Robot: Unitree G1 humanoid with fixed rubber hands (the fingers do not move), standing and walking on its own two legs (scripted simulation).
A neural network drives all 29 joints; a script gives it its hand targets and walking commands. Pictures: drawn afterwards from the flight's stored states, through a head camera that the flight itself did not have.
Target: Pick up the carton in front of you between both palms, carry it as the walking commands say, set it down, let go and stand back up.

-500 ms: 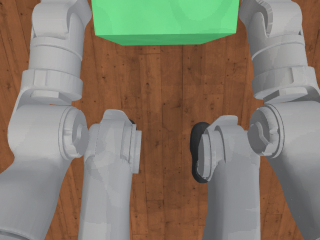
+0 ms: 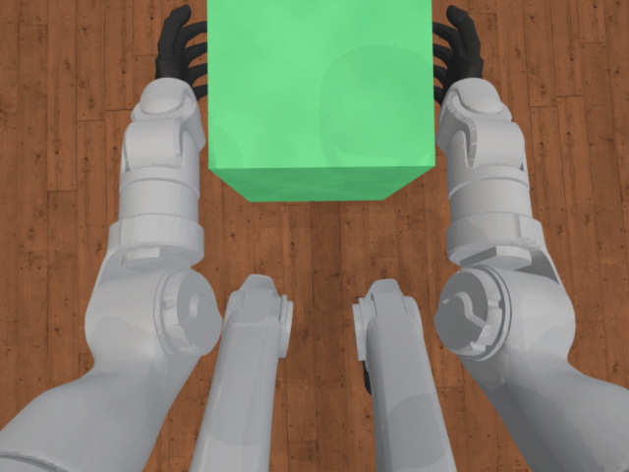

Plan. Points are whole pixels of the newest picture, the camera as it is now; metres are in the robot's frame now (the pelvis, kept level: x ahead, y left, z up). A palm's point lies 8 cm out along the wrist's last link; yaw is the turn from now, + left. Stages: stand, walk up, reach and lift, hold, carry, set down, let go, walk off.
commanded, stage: reach and lift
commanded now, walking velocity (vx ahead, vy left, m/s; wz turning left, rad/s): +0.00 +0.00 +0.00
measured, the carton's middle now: (317, 109) +0.53 +0.02 -0.13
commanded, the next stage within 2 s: none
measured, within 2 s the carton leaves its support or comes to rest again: neither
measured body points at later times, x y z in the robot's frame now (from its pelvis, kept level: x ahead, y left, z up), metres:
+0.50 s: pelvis +0.05 +0.00 +0.13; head +0.23 +0.00 +0.55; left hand +0.48 +0.17 +0.09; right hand +0.49 -0.14 +0.09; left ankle +0.12 +0.13 -0.45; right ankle +0.12 -0.13 -0.45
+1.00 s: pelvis +0.10 +0.00 +0.26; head +0.15 +0.00 +0.71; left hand +0.44 +0.16 +0.24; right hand +0.44 -0.14 +0.24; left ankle +0.12 +0.13 -0.45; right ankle +0.12 -0.13 -0.45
